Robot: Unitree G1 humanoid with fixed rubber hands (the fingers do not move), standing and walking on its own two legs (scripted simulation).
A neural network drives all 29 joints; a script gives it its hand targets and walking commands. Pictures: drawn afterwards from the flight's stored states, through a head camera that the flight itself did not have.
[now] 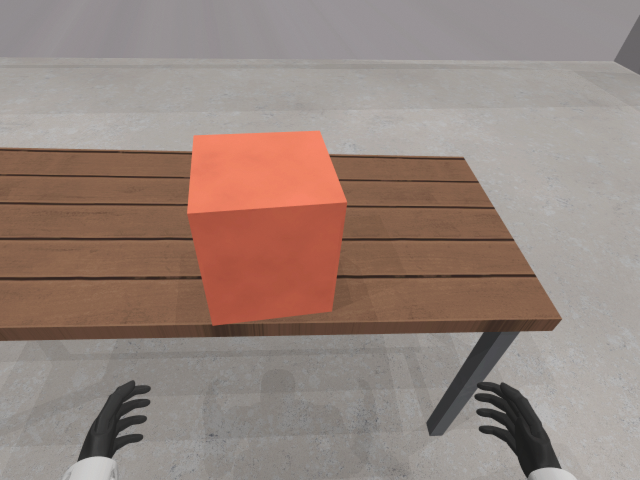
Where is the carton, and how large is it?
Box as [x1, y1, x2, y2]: [187, 131, 346, 325]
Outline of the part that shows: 319,131 217,134 193,136 187,215 212,325 331,311 346,200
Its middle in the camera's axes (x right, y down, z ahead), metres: -0.09 -0.02 +0.67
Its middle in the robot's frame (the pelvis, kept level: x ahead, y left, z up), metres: +0.54 +0.09 +0.02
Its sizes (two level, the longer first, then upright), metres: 0.210 0.200 0.250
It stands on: a table, 0.66 m high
